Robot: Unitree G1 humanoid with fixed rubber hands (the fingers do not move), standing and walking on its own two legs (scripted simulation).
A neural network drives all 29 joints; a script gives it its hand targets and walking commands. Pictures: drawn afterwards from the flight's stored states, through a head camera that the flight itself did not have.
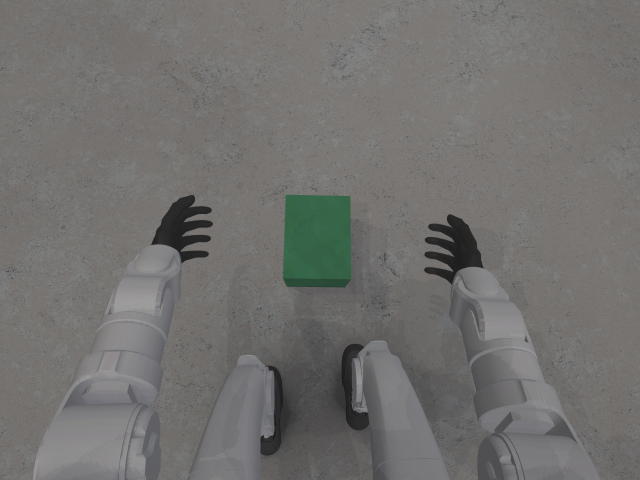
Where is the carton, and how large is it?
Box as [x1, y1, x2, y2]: [283, 195, 350, 286]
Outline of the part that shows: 286,195 283,278 286,285 345,286 350,279 349,196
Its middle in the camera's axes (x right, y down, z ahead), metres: -0.01 +0.02 +1.01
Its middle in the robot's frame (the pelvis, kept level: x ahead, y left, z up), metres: +0.50 -0.03 -0.59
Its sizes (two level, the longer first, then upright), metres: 0.206 0.159 0.165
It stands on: the floor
